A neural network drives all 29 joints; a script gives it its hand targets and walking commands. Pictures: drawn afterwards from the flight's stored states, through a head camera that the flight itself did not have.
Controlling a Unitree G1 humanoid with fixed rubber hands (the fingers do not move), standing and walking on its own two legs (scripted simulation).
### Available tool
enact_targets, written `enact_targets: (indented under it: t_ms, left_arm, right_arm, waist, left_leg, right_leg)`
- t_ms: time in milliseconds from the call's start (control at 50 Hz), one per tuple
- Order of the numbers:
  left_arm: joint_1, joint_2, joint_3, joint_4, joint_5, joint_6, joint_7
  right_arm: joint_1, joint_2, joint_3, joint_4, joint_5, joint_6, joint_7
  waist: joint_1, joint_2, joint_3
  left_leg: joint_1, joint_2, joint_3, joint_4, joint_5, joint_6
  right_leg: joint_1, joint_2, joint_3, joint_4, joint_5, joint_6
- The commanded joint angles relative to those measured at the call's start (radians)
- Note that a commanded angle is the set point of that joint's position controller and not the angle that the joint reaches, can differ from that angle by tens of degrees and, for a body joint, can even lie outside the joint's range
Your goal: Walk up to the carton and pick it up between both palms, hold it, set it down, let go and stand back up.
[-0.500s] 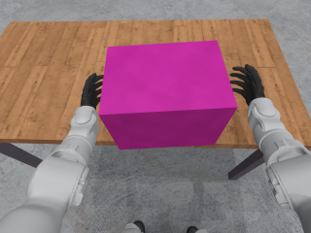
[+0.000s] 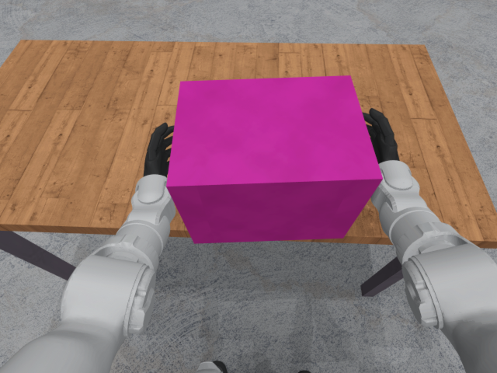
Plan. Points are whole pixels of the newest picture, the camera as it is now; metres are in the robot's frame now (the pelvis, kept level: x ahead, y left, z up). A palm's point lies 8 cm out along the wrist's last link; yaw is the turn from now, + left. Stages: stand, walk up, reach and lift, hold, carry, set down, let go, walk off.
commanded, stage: reach and lift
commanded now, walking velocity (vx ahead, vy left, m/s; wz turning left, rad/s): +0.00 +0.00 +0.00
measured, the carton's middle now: (267, 165) +0.47 +0.01 +0.02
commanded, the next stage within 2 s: none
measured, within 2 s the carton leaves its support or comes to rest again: neither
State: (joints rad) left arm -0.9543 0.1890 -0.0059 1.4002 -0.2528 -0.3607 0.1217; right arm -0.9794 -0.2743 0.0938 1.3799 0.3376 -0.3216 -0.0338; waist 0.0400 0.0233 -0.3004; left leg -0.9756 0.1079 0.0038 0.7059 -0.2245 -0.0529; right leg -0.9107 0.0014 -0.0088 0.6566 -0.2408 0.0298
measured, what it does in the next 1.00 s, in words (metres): stands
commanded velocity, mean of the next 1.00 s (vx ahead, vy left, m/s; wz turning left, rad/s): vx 0.00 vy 0.00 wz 0.00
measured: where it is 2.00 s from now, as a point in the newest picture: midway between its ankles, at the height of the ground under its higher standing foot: outside the picture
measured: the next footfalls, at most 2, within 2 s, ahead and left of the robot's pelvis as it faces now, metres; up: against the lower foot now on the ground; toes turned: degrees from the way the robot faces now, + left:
none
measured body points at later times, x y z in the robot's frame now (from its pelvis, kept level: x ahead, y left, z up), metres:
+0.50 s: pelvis +0.00 +0.00 +0.00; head +0.10 +0.00 +0.44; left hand +0.45 +0.20 +0.03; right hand +0.47 -0.18 +0.05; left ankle +0.03 +0.15 -0.70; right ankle +0.02 -0.14 -0.70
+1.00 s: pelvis +0.02 +0.00 +0.03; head +0.13 +0.00 +0.46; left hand +0.44 +0.20 +0.03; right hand +0.47 -0.18 +0.05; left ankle +0.03 +0.15 -0.70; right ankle +0.02 -0.14 -0.70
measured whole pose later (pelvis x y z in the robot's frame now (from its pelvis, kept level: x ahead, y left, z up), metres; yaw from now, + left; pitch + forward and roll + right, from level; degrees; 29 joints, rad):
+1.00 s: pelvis +0.02 +0.00 +0.03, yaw +2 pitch +24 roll -2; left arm -0.90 0.16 0.27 1.53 -0.03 -0.60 0.08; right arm -0.90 -0.18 -0.45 1.35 -0.23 -0.48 0.02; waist -0.01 0.04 -0.19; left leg -0.73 0.08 0.01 0.46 -0.14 -0.04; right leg -0.66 -0.03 -0.02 0.41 -0.16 0.04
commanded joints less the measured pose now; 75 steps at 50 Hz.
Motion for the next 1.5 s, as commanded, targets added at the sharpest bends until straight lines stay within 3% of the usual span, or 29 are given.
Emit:
enact_targets:
  t_ms: [0,80,320,480,500,540,600,640,680,720,860,1080,1140,1320,1480]
  left_arm:
    - [-0.463,0.044,-0.025,-0.166,0.009,-0.055,-0.014]
    - [-0.468,0.040,-0.025,-0.146,0.002,-0.067,-0.014]
    - [-0.497,0.009,-0.037,-0.141,-0.010,-0.078,-0.021]
    - [-0.504,-0.024,-0.021,-0.160,0.018,-0.094,-0.032]
    - [-0.552,-0.063,-0.078,-0.158,-0.024,-0.107,-0.045]
    - [-0.559,-0.084,-0.066,-0.140,-0.016,-0.123,-0.057]
    - [-0.556,-0.135,-0.041,-0.130,0.026,-0.143,-0.081]
    - [-0.575,-0.232,-0.033,-0.115,0.082,-0.160,-0.114]
    - [-0.599,-0.414,0.001,-0.069,0.189,-0.182,-0.176]
    - [-0.565,-0.540,0.038,-0.020,0.294,-0.214,-0.222]
    - [-0.436,-0.477,0.109,0.048,0.371,-0.254,-0.217]
    - [-0.312,-0.500,0.095,0.015,0.388,-0.271,-0.194]
    - [-0.286,-0.495,0.088,0.023,0.383,-0.278,-0.194]
    - [-0.298,-0.587,0.074,-0.021,0.405,-0.364,-0.205]
    - [-0.298,-0.595,0.083,-0.037,0.451,-0.391,-0.207]
  right_arm:
    - [-0.459,-0.136,-0.009,-0.155,0.001,-0.051,0.011]
    - [-0.468,-0.115,0.004,-0.161,0.008,-0.049,0.016]
    - [-0.479,-0.076,-0.019,-0.171,-0.025,-0.041,0.016]
    - [-0.468,-0.020,-0.047,-0.181,-0.061,-0.047,0.016]
    - [-0.491,0.003,-0.092,-0.165,-0.085,-0.050,0.015]
    - [-0.499,0.032,-0.101,-0.173,-0.130,-0.052,0.024]
    - [-0.481,0.121,-0.115,-0.164,-0.188,-0.065,0.033]
    - [-0.481,0.259,-0.118,-0.180,-0.271,-0.083,0.055]
    - [-0.466,0.474,-0.156,-0.177,-0.413,-0.105,0.107]
    - [-0.412,0.614,-0.211,-0.135,-0.504,-0.132,0.155]
    - [-0.259,0.617,-0.317,-0.016,-0.677,-0.186,0.182]
    - [-0.187,0.624,-0.299,0.036,-0.691,-0.227,0.179]
    - [-0.175,0.613,-0.287,0.061,-0.691,-0.242,0.175]
    - [-0.232,0.643,-0.233,0.023,-0.739,-0.400,0.145]
    - [-0.247,0.613,-0.248,0.057,-0.777,-0.479,0.135]
  waist:
    - [-0.026,0.015,-0.714]
    - [-0.016,0.001,-0.716]
    - [-0.031,-0.019,-0.719]
    - [-0.034,0.005,-0.722]
    - [-0.061,0.041,-0.688]
    - [-0.056,0.027,-0.668]
    - [-0.057,0.007,-0.663]
    - [-0.060,0.006,-0.654]
    - [-0.071,0.012,-0.597]
    - [-0.080,0.028,-0.547]
    - [-0.080,0.013,-0.399]
    - [-0.065,0.026,-0.385]
    - [-0.069,0.012,-0.347]
    - [-0.076,-0.013,-0.456]
    - [-0.073,-0.016,-0.481]
  left_leg:
    - [0.669,-0.089,0.059,0.040,0.439,-0.062]
    - [0.638,-0.089,0.059,0.037,0.424,-0.052]
    - [0.617,-0.089,0.057,0.037,0.395,-0.042]
    - [0.624,-0.090,0.058,0.030,0.418,-0.045]
    - [0.607,-0.080,0.052,0.017,0.357,-0.055]
    - [0.619,-0.080,0.053,0.009,0.329,-0.049]
    - [0.592,-0.088,0.059,-0.008,0.348,-0.039]
    - [0.589,-0.091,0.065,-0.028,0.365,-0.038]
    - [0.595,-0.096,0.075,-0.068,0.347,-0.035]
    - [0.606,-0.095,0.075,-0.107,0.341,-0.024]
    - [0.602,-0.095,0.080,-0.218,0.307,-0.009]
    - [0.654,-0.089,0.086,-0.213,0.479,-0.027]
    - [0.620,-0.092,0.082,-0.223,0.456,-0.021]
    - [0.581,-0.094,0.104,-0.212,0.569,-0.035]
    - [0.603,-0.098,0.110,-0.248,0.526,-0.034]
  right_leg:
    - [0.184,0.072,-0.082,-0.056,0.334,-0.003]
    - [0.201,0.068,-0.076,-0.047,0.336,0.001]
    - [0.197,0.059,-0.075,-0.047,0.302,-0.001]
    - [0.214,0.053,-0.074,-0.053,0.323,-0.002]
    - [0.179,0.059,-0.072,-0.069,0.265,-0.017]
    - [0.187,0.053,-0.075,-0.075,0.235,-0.021]
    - [0.255,0.042,-0.073,-0.084,0.293,-0.010]
    - [0.317,0.037,-0.077,-0.104,0.354,-0.004]
    - [0.383,0.028,-0.080,-0.143,0.392,0.002]
    - [0.438,0.021,-0.072,-0.166,0.435,-0.009]
    - [0.467,0.015,-0.087,-0.239,0.397,-0.009]
    - [0.516,0.027,-0.091,-0.252,0.544,-0.005]
    - [0.519,0.029,-0.090,-0.251,0.539,0.000]
    - [0.605,0.034,-0.095,-0.223,0.755,0.011]
    - [0.567,0.041,-0.108,-0.265,0.688,0.005]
